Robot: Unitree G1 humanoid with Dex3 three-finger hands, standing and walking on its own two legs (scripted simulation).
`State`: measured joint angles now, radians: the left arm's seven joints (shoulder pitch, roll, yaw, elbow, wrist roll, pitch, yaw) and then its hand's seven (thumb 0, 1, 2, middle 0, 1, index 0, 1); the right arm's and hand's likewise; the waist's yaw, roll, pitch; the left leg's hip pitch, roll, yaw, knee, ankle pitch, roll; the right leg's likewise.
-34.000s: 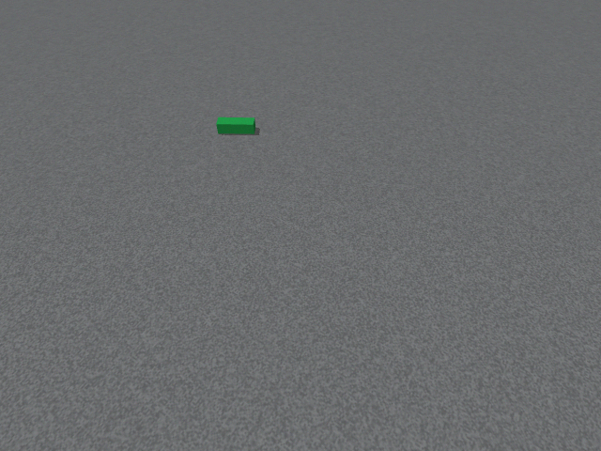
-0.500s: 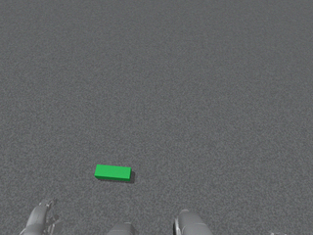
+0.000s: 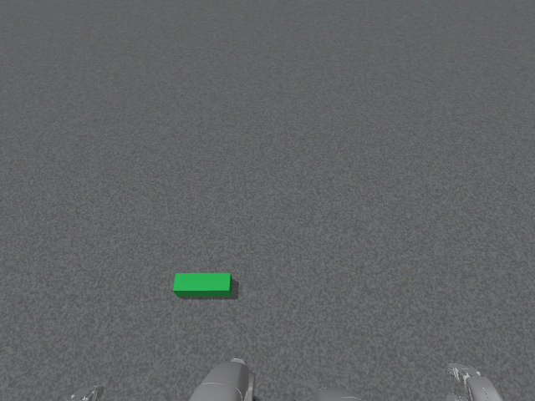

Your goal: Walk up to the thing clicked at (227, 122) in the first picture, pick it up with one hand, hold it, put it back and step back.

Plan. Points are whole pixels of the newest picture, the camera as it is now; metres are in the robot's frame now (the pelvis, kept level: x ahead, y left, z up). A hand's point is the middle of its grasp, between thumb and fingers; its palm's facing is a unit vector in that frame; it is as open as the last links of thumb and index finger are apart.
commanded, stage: step back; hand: left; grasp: from above
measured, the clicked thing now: (203, 284) +0.54 +0.28 -0.73
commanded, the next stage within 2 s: none
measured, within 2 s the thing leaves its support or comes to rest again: neither
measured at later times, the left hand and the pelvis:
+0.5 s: hand out of the picture -0.06 +0.27 -0.15, palm faces +0.02 -0.92 -0.38, open 7.4 cm; pelvis -0.15 -0.01 +0.00, yaw +1 degrees
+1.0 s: hand out of the picture -0.21 +0.25 -0.15, palm faces +0.07 -0.91 -0.40, open 7.4 cm; pelvis -0.33 -0.03 -0.01, yaw +5 degrees
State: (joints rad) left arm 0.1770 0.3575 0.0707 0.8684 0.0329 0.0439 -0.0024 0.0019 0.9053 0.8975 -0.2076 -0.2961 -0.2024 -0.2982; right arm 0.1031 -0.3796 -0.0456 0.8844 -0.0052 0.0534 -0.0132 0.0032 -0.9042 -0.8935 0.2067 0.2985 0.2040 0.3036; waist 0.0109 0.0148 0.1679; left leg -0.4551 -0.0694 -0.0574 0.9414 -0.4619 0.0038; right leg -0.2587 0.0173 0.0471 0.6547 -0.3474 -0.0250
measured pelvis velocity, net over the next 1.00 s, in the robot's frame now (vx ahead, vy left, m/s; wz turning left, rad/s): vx -0.33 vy -0.03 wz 0.09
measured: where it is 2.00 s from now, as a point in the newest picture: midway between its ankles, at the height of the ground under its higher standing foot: outside the picture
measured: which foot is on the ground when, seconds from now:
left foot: up 0.00-0.20, down 0.22-0.62, up 0.64-0.92, down 0.94-1.00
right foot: down 0.00-0.24, up 0.26-0.58, down 0.60-0.96, up 0.98-1.00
